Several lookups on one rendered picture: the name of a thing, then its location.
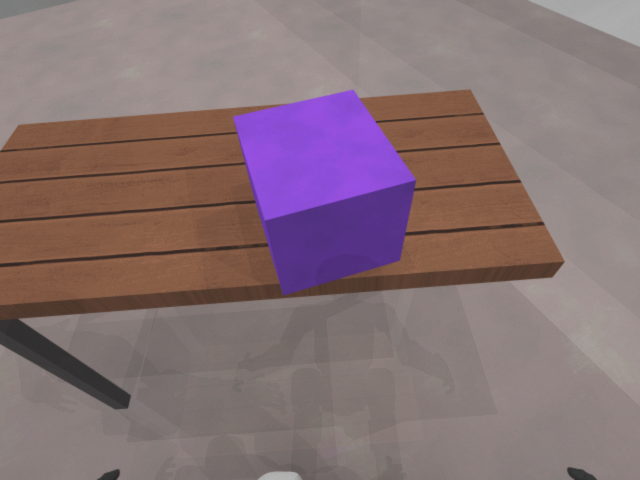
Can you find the carton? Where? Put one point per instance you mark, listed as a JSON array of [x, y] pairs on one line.
[[332, 193]]

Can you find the table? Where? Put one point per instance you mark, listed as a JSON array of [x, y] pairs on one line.
[[153, 211]]

